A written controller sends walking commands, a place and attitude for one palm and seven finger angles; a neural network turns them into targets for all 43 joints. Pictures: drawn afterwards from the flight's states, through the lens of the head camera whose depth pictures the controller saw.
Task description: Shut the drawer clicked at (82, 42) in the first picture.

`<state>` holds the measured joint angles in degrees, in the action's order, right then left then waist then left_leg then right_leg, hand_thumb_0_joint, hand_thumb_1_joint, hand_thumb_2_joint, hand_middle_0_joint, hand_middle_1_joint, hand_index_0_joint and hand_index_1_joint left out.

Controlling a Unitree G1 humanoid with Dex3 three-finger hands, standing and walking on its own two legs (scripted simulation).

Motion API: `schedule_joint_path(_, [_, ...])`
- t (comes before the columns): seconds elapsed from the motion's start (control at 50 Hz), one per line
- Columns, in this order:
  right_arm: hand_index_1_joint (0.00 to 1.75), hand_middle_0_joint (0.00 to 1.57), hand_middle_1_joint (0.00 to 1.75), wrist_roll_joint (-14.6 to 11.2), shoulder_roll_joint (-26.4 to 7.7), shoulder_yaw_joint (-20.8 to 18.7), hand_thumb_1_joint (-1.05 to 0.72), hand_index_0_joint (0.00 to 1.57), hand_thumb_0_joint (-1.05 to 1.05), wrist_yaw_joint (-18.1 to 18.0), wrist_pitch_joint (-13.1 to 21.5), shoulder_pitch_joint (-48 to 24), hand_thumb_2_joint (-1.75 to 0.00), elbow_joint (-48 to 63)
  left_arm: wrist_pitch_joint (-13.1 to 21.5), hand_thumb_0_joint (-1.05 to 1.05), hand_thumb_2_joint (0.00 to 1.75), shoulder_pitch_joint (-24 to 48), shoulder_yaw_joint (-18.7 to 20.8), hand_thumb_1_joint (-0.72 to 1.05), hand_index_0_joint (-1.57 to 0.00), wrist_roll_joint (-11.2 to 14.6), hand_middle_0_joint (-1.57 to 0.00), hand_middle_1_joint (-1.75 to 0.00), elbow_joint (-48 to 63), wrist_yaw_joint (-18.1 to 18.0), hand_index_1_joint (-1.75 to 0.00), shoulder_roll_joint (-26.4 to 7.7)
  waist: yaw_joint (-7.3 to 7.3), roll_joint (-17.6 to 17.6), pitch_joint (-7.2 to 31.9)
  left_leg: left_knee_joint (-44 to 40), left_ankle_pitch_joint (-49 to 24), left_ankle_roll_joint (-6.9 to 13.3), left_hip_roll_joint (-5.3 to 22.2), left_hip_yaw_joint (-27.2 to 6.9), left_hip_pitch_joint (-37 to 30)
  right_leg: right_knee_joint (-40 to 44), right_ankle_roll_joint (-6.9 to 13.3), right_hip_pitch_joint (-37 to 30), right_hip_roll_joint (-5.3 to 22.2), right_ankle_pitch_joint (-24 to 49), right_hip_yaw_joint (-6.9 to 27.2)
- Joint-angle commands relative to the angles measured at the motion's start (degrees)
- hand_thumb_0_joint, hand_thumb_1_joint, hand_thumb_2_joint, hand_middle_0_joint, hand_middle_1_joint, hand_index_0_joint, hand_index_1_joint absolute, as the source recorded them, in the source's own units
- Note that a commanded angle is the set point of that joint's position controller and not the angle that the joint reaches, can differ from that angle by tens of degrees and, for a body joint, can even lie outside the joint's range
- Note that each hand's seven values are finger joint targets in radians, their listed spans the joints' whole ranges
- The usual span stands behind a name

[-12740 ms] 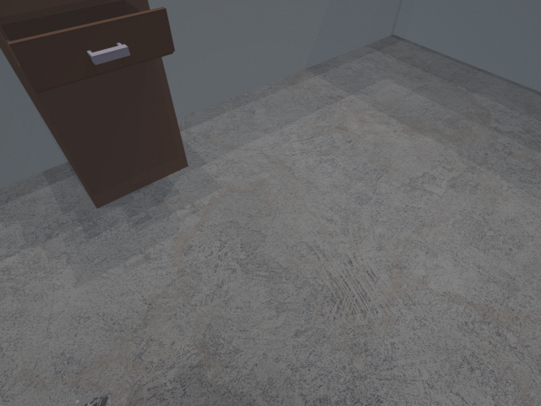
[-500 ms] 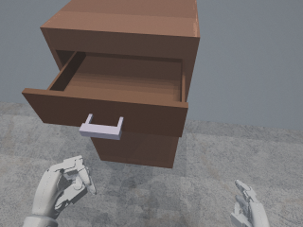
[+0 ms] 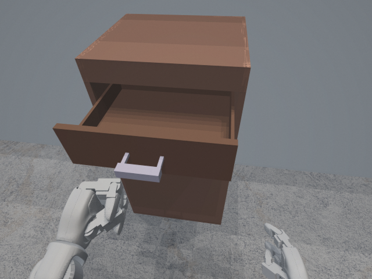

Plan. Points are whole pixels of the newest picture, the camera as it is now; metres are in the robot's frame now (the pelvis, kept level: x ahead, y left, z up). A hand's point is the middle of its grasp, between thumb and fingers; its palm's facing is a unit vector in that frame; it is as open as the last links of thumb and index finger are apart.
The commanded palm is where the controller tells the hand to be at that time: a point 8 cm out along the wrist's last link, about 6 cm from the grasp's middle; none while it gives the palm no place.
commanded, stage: raise the hand and make a fist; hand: left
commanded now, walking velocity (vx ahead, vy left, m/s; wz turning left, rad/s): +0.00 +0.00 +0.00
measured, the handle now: (141, 165) +0.37 +0.16 +0.04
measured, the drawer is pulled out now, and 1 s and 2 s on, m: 0.22 0.22 0.22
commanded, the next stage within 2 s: bring the fist close to the handle in 0.30 s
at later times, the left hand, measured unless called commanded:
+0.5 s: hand (118, 211) +0.20 +0.14 +0.13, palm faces -0.01 -1.00 -0.09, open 3.3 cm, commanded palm +0.17 +0.19 +0.13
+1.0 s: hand (135, 206) +0.24 +0.13 +0.08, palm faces -0.06 -1.00 -0.04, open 3.3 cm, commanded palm +0.22 +0.18 +0.08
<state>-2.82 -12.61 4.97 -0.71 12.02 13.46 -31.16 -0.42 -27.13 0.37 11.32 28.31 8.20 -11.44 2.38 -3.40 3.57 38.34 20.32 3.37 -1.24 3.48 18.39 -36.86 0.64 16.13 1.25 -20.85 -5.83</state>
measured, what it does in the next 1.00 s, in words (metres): stands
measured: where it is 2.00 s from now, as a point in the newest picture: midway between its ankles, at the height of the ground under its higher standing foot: outside the picture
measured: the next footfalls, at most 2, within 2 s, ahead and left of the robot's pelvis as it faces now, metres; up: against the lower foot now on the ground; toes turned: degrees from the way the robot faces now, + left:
none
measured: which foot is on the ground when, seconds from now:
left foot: down 0.00-1.00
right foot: down 0.00-1.00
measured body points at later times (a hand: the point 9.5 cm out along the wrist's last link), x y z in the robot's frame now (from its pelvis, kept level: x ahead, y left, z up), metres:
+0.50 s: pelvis +0.00 -0.04 +0.01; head -0.02 -0.07 +0.45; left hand +0.19 +0.19 +0.14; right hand +0.19 -0.26 -0.06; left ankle +0.00 +0.08 -0.72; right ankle -0.01 -0.11 -0.72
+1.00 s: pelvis +0.00 -0.03 +0.00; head +0.02 -0.05 +0.45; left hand +0.24 +0.18 +0.08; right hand +0.17 -0.26 -0.08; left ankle +0.00 +0.08 -0.72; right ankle -0.01 -0.11 -0.72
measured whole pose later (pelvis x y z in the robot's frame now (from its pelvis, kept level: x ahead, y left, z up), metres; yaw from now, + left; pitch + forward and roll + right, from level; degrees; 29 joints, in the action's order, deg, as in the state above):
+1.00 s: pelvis +0.00 -0.03 +0.00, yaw +0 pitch +4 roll +0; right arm -2.1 -14.8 1.9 -1.9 16.2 13.7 -35.2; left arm 12.4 -16.2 5.8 13.8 2.4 13.0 -11.5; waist 0.3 -2.6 2.7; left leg 39.2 20.1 1.2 0.3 3.0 22.8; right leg -38.9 2.9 21.2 -0.2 -21.5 -6.2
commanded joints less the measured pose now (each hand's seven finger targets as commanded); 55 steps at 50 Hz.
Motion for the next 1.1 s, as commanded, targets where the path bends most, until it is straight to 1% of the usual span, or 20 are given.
schedule_joint_path(0.0, [0.30, 0.20, 0.30, -0.4, -6.7, -3.7, -0.90, 0.20, 0.00, -0.9, 3.4, -8.2, -0.90, 10.3, 1.8, 0.00, 0.90, 1.9, 4.7, 0.90, -1.40, 1.2, -1.40, -1.60, 11.7, 0.3, -1.60, -4.2, -0.10, 3.4, 2.7, -9.1, -12.3, -2.7, 3.3, -6.3, -4.1, 5.1, 0.6, 0.6, -1.5, 10.3, -0.2])
schedule_joint_path(0.08, [0.30, 0.20, 0.30, -0.3, -6.7, -4.1, -0.90, 0.20, 0.00, -1.0, 4.3, -7.7, -0.90, 9.8, 3.7, 0.00, 0.90, 1.1, 8.0, 0.90, -1.40, 2.2, -1.40, -1.60, 12.9, 0.1, -1.60, -5.9, 0.05, 2.1, 4.4, -8.3, -13.9, -2.5, 2.9, -5.4, -4.8, 5.6, 0.6, -0.3, -1.4, 12.3, 0.1])
schedule_joint_path(0.16, [0.30, 0.20, 0.30, -0.4, -7.1, -4.4, -0.90, 0.20, 0.00, -1.5, 5.7, -7.3, -0.90, 8.4, 6.0, 0.00, 0.90, 2.3, 9.4, 0.90, -1.40, 3.2, -1.40, -1.60, 10.5, 0.8, -1.60, -6.8, -0.51, 1.2, 1.8, -7.8, -10.6, -2.0, 2.4, -4.8, -4.0, 7.4, 0.4, 1.1, -1.4, 10.0, 1.2])
schedule_joint_path(0.28, [0.30, 0.20, 0.30, -0.6, -7.7, -4.5, -0.90, 0.20, 0.00, -2.6, 7.5, -7.5, -0.90, 6.8, 7.0, 0.00, 0.90, 7.0, 11.9, 0.90, -1.40, 4.9, -1.40, -1.60, 4.8, 3.6, -1.60, -9.0, -1.00, 4.3, 0.6, -7.0, -8.6, -1.4, 1.7, -4.2, -3.1, 10.8, -0.4, 0.6, -0.4, 7.9, 4.5])
schedule_joint_path(0.34, [0.30, 0.20, 0.30, -0.6, -7.8, -4.4, -0.90, 0.20, 0.00, -3.0, 8.5, -8.1, -0.90, 5.8, 7.4, 0.00, 0.90, 8.8, 14.7, 0.90, -1.40, 5.6, -1.40, -1.60, 3.3, 4.6, -1.60, -11.3, -0.60, 3.1, 1.3, -6.6, -8.7, -1.5, 1.5, -3.9, -3.3, 12.3, -0.6, -0.6, 0.3, 6.8, 6.3])
schedule_joint_path(0.38, [0.30, 0.20, 0.30, -0.7, -7.8, -4.4, -0.90, 0.20, 0.00, -3.0, 9.2, -7.9, -0.90, 5.9, 7.7, 0.00, 0.90, 9.2, 14.1, 0.90, -1.40, 6.2, -1.40, -1.60, 3.1, 5.5, -1.60, -10.3, -0.69, 3.0, 2.7, -6.5, -10.1, -1.4, 1.4, -3.7, -4.1, 12.1, -1.1, -1.6, 0.7, 9.9, 6.8])
schedule_joint_path(0.48, [0.30, 0.20, 0.30, -0.5, -8.2, -4.7, -0.90, 0.20, 0.00, -2.8, 9.4, -7.3, -0.90, 4.6, 8.0, 0.00, 0.90, 8.8, 13.8, 0.90, -1.40, 6.7, -1.40, -1.60, -3.7, 7.0, -1.60, -8.8, -0.88, 6.2, 1.4, -5.9, -11.1, -1.6, 1.1, -3.6, -2.1, 11.7, -2.1, -1.6, 1.2, 14.6, 7.4])
schedule_joint_path(0.54, [0.30, 0.20, 0.30, -0.2, -8.3, -4.8, -0.90, 0.20, 0.00, -2.7, 9.6, -7.2, -0.90, 4.4, 9.4, 0.00, 0.90, 10.6, 14.3, 0.90, -1.40, 6.1, -1.40, -1.60, -4.4, 6.9, -1.60, -9.9, -0.99, 4.8, 2.1, -5.2, -11.3, -1.6, 0.9, -3.4, -1.8, 11.2, -2.3, -1.6, 1.5, 15.2, 8.1])
schedule_joint_path(0.6, [0.30, 0.20, 0.30, 0.0, -8.4, -5.1, -0.90, 0.20, 0.00, -2.8, 9.3, -6.5, -0.90, 4.3, 11.6, 0.00, 0.90, 12.8, 15.8, 0.90, -1.40, 5.8, -1.40, -1.60, -5.9, 6.7, -1.60, -11.1, -1.30, 6.1, 3.9, -4.7, -11.8, -1.6, 0.9, -3.3, -1.5, 10.3, -2.6, -2.1, 1.8, 16.9, 8.6])
schedule_joint_path(0.64, [0.30, 0.20, 0.30, 0.1, -8.4, -5.2, -0.90, 0.20, 0.00, -2.6, 9.3, -6.6, -0.90, 4.2, 13.1, 0.00, 0.90, 12.4, 16.2, 0.90, -1.40, 5.7, -1.40, -1.60, -6.0, 6.6, -1.60, -11.1, -0.87, 3.9, 5.8, -4.6, -13.3, -1.6, 0.8, -3.1, -2.1, 9.1, -2.1, -2.7, 1.4, 18.9, 7.6])
schedule_joint_path(0.68, [0.30, 0.20, 0.30, 0.0, -8.5, -5.2, -0.90, 0.20, 0.00, -2.5, 9.1, -6.0, -0.90, 3.9, 13.9, 0.00, 0.90, 14.5, 14.5, 0.90, -1.40, 5.7, -1.40, -1.60, -7.9, 7.0, -1.60, -9.8, -1.78, 3.4, 4.9, -4.3, -13.0, -1.7, 0.7, -3.0, -1.7, 8.7, -2.0, -1.5, 1.2, 18.8, 7.3])
schedule_joint_path(0.8, [0.30, 0.20, 0.30, 0.2, -8.8, -5.6, -0.90, 0.20, 0.00, -2.1, 9.2, -5.2, -0.90, 4.6, 15.4, 0.00, 0.90, 14.8, 10.4, 0.90, -1.40, 4.7, -1.40, -1.60, -10.8, 6.9, -1.60, -6.9, -2.00, 4.0, 6.3, -3.9, -13.9, -1.5, 0.8, -3.3, -1.8, 6.2, -1.0, 0.8, 0.1, 18.0, 4.9])
schedule_joint_path(0.84, [0.30, 0.20, 0.30, 0.3, -9.1, -5.8, -0.90, 0.20, 0.00, -2.2, 8.5, -5.0, -0.90, 4.1, 15.5, 0.00, 0.90, 15.7, 12.4, 0.90, -1.40, 4.2, -1.40, -1.60, -13.4, 6.0, -1.60, -9.1, -2.13, 5.8, 4.7, -3.8, -12.7, -1.5, 1.0, -3.5, -0.2, 6.1, -0.8, 2.0, -0.3, 15.4, 4.6])
schedule_joint_path(0.86, [0.30, 0.20, 0.30, 0.4, -8.9, -5.6, -0.90, 0.20, 0.00, -2.1, 8.2, -5.1, -0.90, 4.6, 15.7, 0.00, 0.90, 16.6, 10.0, 0.90, -1.40, 3.9, -1.40, -1.60, -13.2, 6.0, -1.60, -6.9, -2.25, 4.3, 4.6, -3.9, -12.3, -1.5, 0.9, -3.3, -0.3, 5.6, -0.7, 3.0, -0.4, 14.7, 4.4])
schedule_joint_path(0.92, [0.30, 0.20, 0.30, 0.4, -8.6, -5.9, -0.90, 0.20, 0.00, -1.8, 7.7, -4.7, -0.90, 5.1, 16.8, 0.00, 0.90, 17.8, 10.3, 0.90, -1.40, 3.4, -1.40, -1.60, -12.7, 4.5, -1.60, -7.0, -2.03, 2.8, 7.6, -3.2, -13.6, -1.7, 1.1, -3.5, -1.1, 3.8, -0.2, 3.1, -0.7, 15.7, 3.6])
schedule_joint_path(0.94, [0.30, 0.20, 0.30, 0.7, -8.7, -5.8, -0.90, 0.20, 0.00, -1.7, 7.4, -4.6, -0.90, 5.0, 17.1, 0.00, 0.90, 17.4, 10.8, 0.90, -1.40, 3.1, -1.40, -1.60, -13.5, 3.7, -1.60, -7.6, -1.84, 4.0, 7.7, -3.2, -13.6, -1.7, 1.1, -3.7, -0.3, 3.5, -0.2, 3.2, -0.7, 15.6, 3.6])
schedule_joint_path(0.98, [0.30, 0.20, 0.30, 0.8, -8.5, -5.8, -0.90, 0.20, 0.00, -1.4, 6.8, -4.4, -0.90, 5.2, 17.9, 0.00, 0.90, 19.0, 8.7, 0.90, -1.40, 2.6, -1.40, -1.60, -13.8, 3.2, -1.60, -5.7, -2.33, 3.1, 8.5, -2.7, -14.1, -1.8, 1.2, -3.7, -0.2, 2.3, 0.0, 3.9, -0.9, 16.0, 3.2])
schedule_joint_path(1.04, [0.30, 0.20, 0.30, 0.9, -8.8, -5.8, -0.90, 0.20, 0.00, -1.3, 5.8, -4.1, -0.90, 4.8, 18.6, 0.00, 0.90, 21.1, 9.3, 0.90, -1.40, 1.8, -1.40, -1.60, -16.6, 2.4, -1.60, -6.6, -2.71, 3.0, 7.5, -2.1, -12.6, -2.0, 1.4, -3.9, 1.3, 1.6, 0.2, 5.9, -1.1, 13.8, 3.0])
schedule_joint_path(1.06, [0.30, 0.20, 0.30, 0.9, -8.6, -5.8, -0.90, 0.20, 0.00, -1.1, 5.4, -4.0, -0.90, 4.9, 18.7, 0.00, 0.90, 22.5, 7.2, 0.90, -1.40, 1.7, -1.40, -1.60, -17.8, 2.5, -1.60, -4.6, -3.37, 4.1, 7.5, -1.8, -12.3, -1.9, 1.3, -3.9, 1.5, 1.3, 0.0, 6.7, -1.1, 13.8, 3.1])
schedule_joint_path(1.08, [0.30, 0.20, 0.30, 0.8, -8.7, -6.0, -0.90, 0.20, 0.00, -1.1, 5.2, -3.9, -0.90, 5.0, 19.0, 0.00, 0.90, 23.6, 7.6, 0.90, -1.40, 1.7, -1.40, -1.60, -18.1, 2.5, -1.60, -5.2, -3.23, 3.3, 8.6, -1.3, -12.2, -2.0, 1.3, -3.9, 1.6, 0.9, 0.1, 6.9, -1.1, 13.9, 3.2])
